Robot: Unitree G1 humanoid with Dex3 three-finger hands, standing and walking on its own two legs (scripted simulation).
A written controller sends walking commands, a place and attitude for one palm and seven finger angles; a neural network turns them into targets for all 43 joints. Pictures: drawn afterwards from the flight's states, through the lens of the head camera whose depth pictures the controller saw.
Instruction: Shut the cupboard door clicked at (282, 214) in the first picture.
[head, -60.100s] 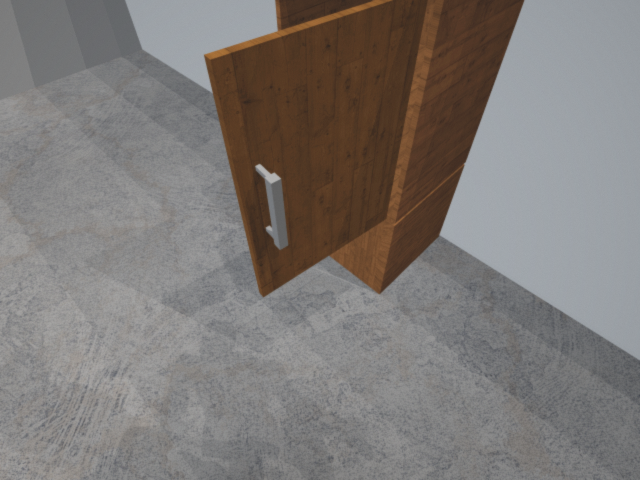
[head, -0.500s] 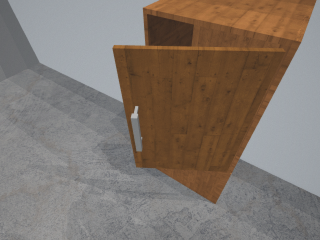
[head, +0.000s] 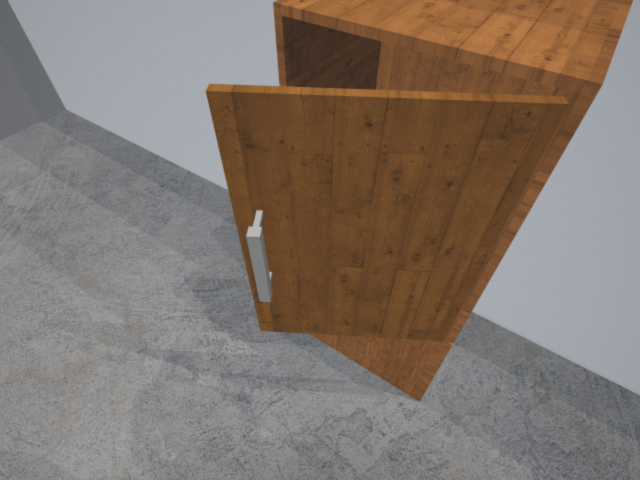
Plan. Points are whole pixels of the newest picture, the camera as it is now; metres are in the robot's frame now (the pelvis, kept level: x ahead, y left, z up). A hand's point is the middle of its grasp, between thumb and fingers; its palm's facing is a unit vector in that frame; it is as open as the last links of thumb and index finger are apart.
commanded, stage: look again from close up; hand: left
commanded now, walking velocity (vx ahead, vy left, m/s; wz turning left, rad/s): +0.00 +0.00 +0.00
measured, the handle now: (262, 258) +0.46 +0.13 -0.04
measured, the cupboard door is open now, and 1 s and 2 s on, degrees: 30 30 30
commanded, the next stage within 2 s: raise the hand and make a fist in 0.14 s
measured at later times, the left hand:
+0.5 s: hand (211, 409) +0.20 +0.15 -0.02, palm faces +0.10 -1.00 -0.01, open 6.9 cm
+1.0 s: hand (202, 445) +0.17 +0.16 -0.06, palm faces -0.02 -1.00 -0.01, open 4.5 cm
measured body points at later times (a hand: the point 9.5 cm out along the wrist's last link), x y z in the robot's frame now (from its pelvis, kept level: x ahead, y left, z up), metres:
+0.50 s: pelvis -0.01 -0.04 -0.05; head +0.01 -0.03 +0.40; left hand +0.19 +0.20 -0.01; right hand +0.17 -0.28 -0.12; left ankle +0.02 +0.09 -0.74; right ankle +0.02 -0.15 -0.74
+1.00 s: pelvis -0.02 -0.04 -0.11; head +0.04 -0.03 +0.34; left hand +0.17 +0.22 -0.05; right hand +0.18 -0.24 -0.19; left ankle +0.01 +0.08 -0.74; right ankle +0.02 -0.15 -0.74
